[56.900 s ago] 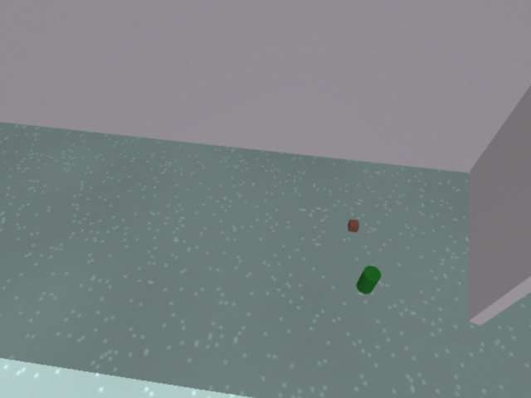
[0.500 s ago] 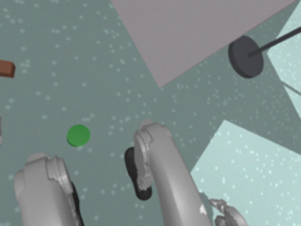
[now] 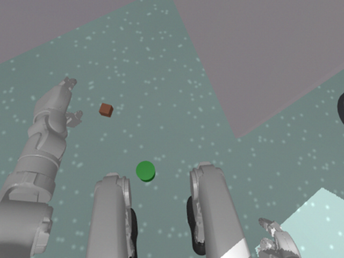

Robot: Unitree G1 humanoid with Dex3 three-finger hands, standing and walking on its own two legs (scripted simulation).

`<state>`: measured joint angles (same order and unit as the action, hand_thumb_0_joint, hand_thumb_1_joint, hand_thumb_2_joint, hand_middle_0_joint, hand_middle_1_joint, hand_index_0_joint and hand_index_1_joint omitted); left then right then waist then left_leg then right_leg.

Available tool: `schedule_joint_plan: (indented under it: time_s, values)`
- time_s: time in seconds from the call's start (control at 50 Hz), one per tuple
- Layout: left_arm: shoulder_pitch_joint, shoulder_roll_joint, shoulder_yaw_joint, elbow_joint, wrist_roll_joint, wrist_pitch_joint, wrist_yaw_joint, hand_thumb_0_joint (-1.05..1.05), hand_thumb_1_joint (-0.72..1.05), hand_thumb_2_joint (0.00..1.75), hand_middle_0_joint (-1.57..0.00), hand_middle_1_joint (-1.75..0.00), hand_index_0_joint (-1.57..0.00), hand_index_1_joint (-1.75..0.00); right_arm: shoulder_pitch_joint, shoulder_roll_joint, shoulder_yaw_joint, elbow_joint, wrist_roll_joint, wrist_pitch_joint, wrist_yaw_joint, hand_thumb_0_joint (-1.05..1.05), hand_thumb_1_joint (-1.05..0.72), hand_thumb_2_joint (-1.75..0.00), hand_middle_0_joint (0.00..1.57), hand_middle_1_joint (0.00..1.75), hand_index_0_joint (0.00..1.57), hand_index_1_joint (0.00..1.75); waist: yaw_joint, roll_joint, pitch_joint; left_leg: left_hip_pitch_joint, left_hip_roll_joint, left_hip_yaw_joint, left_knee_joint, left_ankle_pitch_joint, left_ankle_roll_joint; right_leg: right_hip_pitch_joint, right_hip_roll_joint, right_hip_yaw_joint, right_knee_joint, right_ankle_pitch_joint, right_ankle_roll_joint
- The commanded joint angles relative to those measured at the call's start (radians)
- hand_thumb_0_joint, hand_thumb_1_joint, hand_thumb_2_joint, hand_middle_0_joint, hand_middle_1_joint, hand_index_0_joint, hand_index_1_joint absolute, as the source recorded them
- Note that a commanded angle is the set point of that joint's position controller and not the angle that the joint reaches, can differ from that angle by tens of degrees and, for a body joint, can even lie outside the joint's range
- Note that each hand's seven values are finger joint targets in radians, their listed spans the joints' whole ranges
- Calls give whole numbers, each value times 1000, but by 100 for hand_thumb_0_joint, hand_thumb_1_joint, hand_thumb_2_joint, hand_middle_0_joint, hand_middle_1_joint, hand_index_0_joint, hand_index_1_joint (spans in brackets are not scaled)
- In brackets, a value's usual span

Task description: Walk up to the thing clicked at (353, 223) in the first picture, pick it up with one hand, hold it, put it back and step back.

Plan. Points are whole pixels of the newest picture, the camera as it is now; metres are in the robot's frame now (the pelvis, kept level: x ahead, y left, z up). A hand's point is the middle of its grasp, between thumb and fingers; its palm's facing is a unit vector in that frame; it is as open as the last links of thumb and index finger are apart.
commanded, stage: go down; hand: left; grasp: from above
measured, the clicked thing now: (106, 110) +0.61 +0.21 -0.44
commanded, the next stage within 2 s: home in 0.18 s
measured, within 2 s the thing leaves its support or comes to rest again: neither
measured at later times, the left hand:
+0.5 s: hand (47, 155) +0.33 +0.18 +0.07, palm faces -0.04 -0.93 -0.36, open 9.3 cm
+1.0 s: hand out of the picture +0.24 +0.20 +0.19, palm faces +0.11 -0.97 -0.21, open 8.6 cm
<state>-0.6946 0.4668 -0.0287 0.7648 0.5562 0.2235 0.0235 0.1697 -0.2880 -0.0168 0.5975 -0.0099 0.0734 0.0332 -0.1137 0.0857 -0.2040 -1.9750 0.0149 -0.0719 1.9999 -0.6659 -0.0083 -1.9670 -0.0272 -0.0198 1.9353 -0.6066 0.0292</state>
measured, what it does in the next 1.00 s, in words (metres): rises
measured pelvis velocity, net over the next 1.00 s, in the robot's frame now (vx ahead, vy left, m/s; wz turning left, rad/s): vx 0.07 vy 0.01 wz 0.06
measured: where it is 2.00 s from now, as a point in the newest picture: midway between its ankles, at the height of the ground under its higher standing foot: (164, 242)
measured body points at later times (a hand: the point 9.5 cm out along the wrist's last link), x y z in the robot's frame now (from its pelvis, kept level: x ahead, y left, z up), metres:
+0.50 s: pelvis +0.04 +0.00 +0.18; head +0.15 +0.02 +0.61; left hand +0.33 +0.23 +0.09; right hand +0.19 -0.25 +0.07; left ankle +0.08 +0.13 -0.42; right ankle +0.10 -0.13 -0.42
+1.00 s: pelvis +0.07 +0.01 +0.26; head +0.10 +0.02 +0.71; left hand +0.23 +0.25 +0.21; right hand +0.25 -0.23 +0.19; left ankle +0.07 +0.13 -0.42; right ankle +0.10 -0.13 -0.42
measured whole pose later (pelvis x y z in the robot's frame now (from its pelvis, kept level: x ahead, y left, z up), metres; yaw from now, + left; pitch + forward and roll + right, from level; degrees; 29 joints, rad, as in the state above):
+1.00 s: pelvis +0.07 +0.01 +0.26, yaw +3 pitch +11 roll -3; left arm 0.41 0.22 0.02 -0.01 -0.05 0.40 0.07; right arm 0.26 -0.22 0.03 0.52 0.01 -0.16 -0.17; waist -0.05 0.04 -0.16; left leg -0.73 0.04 -0.05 1.03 -0.49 -0.01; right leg -0.70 -0.02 -0.05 0.94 -0.43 0.03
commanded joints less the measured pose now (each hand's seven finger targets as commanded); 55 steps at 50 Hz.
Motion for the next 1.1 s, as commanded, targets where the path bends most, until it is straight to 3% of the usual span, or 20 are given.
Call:
schedule_joint_plan:
  time_s: [0.0, 0.06, 0.08, 0.14, 0.16, 0.18, 0.32, 0.4, 0.44, 0.54, 0.56, 0.58, 0.72, 0.74, 0.76, 0.9, 0.94, 0.96, 1.0, 1.08]
  values:
    - [-242, 89, 27, -249, -88, -19, 25, 0, 51, 69, -19, -30, -19, -30, 169, -165, -79, -57, 13, -65, -43, 0, -90, -90, 20, 30, 20, 30, -90, -64, -569, 421, -28, 60, -321, 76, 53, 593, 32, -32, -403, 92, -48]
    - [-125, 90, 62, -295, -113, -9, 75, 0, 43, 63, -24, -38, -28, -38, 124, -136, -67, -62, 22, -84, -63, 0, -89, -88, 20, 30, 20, 30, -27, -7, -534, 533, -32, 66, -405, 116, 39, 673, 24, -5, -461, 112, -51]
    - [-121, 86, 76, -270, -113, 0, 95, 0, 51, 71, -20, -30, -20, -30, 116, -134, -65, -46, 22, -88, -69, 0, -90, -90, 20, 30, 20, 30, -30, 16, -514, 581, -33, 56, -434, 134, 33, 660, 22, -2, -471, 130, -55]
    - [-24, 21, 69, -310, -156, 12, 130, 0, 43, 65, -28, -38, -28, -38, 73, -115, -64, -56, 30, -101, -74, 0, -90, -89, 20, 30, 20, 30, -2, 83, -519, 722, -25, 40, -529, 196, 20, 707, 19, -9, -500, 183, -54]
    - [3, 8, 74, -289, -176, 22, 138, 0, 51, 73, -20, -30, -20, -30, 69, -114, -62, -50, 30, -105, -75, 0, -90, -90, 20, 30, 20, 30, -6, 58, -498, 734, -25, 37, -548, 208, 21, 734, 18, -7, -526, 196, -52]
    - [60, -38, 54, -296, -208, 27, 140, 0, 43, 68, -28, -38, -28, -38, 54, -109, -62, -52, 31, -110, -77, 0, -90, -89, 20, 30, 20, 30, -7, 51, -477, 758, -24, 31, -575, 220, 19, 747, 16, -8, -547, 203, -51]
    - [226, -85, 61, -397, -368, 22, 142, 0, 51, 85, -20, -30, -20, -30, 24, -101, -54, -61, 29, -154, -102, 0, -90, -90, 20, 30, 20, 30, -21, 18, -406, 919, -15, 17, -706, 261, 22, 900, 18, -7, -689, 253, -44]
    - [395, -94, 85, -472, -456, 17, 141, 0, 51, 83, -19, -38, -21, -38, 25, -90, -44, -84, 33, -171, -121, 0, -89, -88, 20, 30, 20, 30, 2, -22, -402, 1040, -12, 10, -798, 304, 23, 1015, 21, -12, -770, 291, -42]
    - [468, -109, 87, -521, -489, 19, 138, 0, 67, 90, -20, -30, -20, -30, 30, -81, -36, -96, 34, -179, -133, 0, -90, -90, 20, 30, 20, 30, 11, -21, -369, 1089, -10, 7, -847, 313, 23, 1056, 23, -14, -813, 297, -42]
    - [632, -147, 102, -628, -567, 46, 113, 0, 59, 84, -15, -38, -18, -38, 27, -66, -13, -117, 40, -200, -161, 0, -89, -88, 20, 30, 20, 30, 30, -19, -282, 1194, 0, -14, -969, 306, 18, 1142, 28, -22, -904, 300, -36]
    - [622, -149, 105, -639, -569, 50, 106, 0, 67, 90, -20, -30, -20, -30, 29, -66, -10, -120, 39, -205, -167, 0, -90, -90, 20, 30, 20, 30, 15, -12, -239, 1190, 3, -16, -987, 302, 18, 1142, 33, -24, -922, 296, -36]
    - [694, -146, 118, -667, -582, 57, 103, 0, 59, 83, -13, -38, -18, -38, 32, -62, -5, -132, 40, -208, -173, 0, -90, -88, 20, 30, 20, 30, 37, -22, -244, 1216, -1, -17, -1005, 286, 20, 1177, 31, -24, -946, 287, -34]
    - [848, -174, 100, -778, -599, 90, 78, 0, 67, 90, -20, -30, -20, -30, 43, -49, 4, -170, 32, -238, -196, 0, -90, -90, 20, 30, 20, 30, 41, -7, -106, 1282, 5, -19, -1124, 253, 13, 1252, 40, -39, -1050, 260, -32]
    - [884, -174, 102, -814, -602, 93, 75, 0, 59, 87, -12, -38, -17, -38, 45, -47, 3, -181, 30, -242, -198, 0, -93, -89, 20, 30, 20, 30, 51, -7, -113, 1296, 2, -12, -1132, 257, 15, 1275, 40, -40, -1067, 262, -31]
    - [893, -166, 100, -813, -593, 98, 72, 0, 67, 90, -20, -30, -20, -30, 45, -48, 3, -183, 28, -247, -201, 0, -90, -90, 20, 30, 20, 30, 40, -19, -95, 1299, 1, -5, -1138, 257, 17, 1279, 41, -40, -1082, 257, -31]
    - [1030, -166, 93, -962, -603, 125, 48, 0, 59, 89, -17, -41, -17, -41, 44, -47, 5, -213, 24, -283, -212, 0, -94, -89, 20, 30, 20, 30, 60, 1, -50, 1350, 2, 1, -1194, 276, 14, 1327, 47, -60, -1127, 259, -32]
    - [1087, -154, 108, -991, -602, 135, 45, 0, 75, 99, -22, -38, -22, -39, 41, -45, 5, -225, 24, -291, -217, 0, -90, -90, 20, 30, 20, 30, 68, 3, -47, 1361, -1, 8, -1201, 289, 15, 1343, 49, -64, -1139, 262, -32]
    - [1093, -138, 119, -1038, -606, 142, 43, 0, 67, 91, -17, -46, -18, -47, 39, -49, 5, -234, 28, -294, -218, 0, -94, -89, 20, 30, 20, 30, 73, 7, -52, 1373, -5, 13, -1205, 296, 17, 1358, 49, -63, -1146, 267, -32]
    - [1141, -140, 113, -1066, -610, 157, 35, 0, 51, 100, -6, -62, -6, -63, 41, -47, 5, -233, 26, -302, -221, 0, -96, -90, 20, 30, 20, 30, 65, -11, -72, 1392, -11, 28, -1192, 365, 17, 1392, 52, -63, -1154, 312, -32]
    - [1200, -131, 98, -1056, -576, 172, 24, 0, 19, 103, -4, -83, -3, -84, 45, -50, -3, -226, 19, -311, -224, 0, -96, -90, 20, 30, 20, 30, 58, -31, -31, 1402, -15, 37, -1177, 459, 20, 1392, 52, -61, -1156, 385, -32]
